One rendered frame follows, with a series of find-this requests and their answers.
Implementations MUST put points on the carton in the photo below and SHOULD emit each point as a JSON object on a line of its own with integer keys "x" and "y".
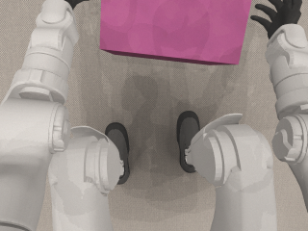
{"x": 209, "y": 32}

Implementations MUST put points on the robot left foot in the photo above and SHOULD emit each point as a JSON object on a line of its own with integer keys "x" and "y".
{"x": 117, "y": 133}

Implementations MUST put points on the robot foot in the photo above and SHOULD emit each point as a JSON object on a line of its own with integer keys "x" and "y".
{"x": 117, "y": 133}
{"x": 186, "y": 128}

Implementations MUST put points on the robot right foot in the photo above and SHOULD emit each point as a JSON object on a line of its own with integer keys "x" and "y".
{"x": 186, "y": 128}

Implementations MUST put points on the robot right forearm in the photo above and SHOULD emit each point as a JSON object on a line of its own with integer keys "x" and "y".
{"x": 287, "y": 55}

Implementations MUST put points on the right robot hand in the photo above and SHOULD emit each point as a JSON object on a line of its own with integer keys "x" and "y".
{"x": 288, "y": 12}

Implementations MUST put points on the right robot upper arm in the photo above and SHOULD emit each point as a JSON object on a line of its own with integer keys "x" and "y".
{"x": 290, "y": 145}

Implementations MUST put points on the left robot hand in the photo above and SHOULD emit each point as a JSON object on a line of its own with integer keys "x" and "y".
{"x": 73, "y": 3}

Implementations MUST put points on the robot left forearm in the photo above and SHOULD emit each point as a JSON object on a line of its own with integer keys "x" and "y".
{"x": 47, "y": 62}

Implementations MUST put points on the left robot upper arm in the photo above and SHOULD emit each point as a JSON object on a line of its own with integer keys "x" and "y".
{"x": 31, "y": 132}

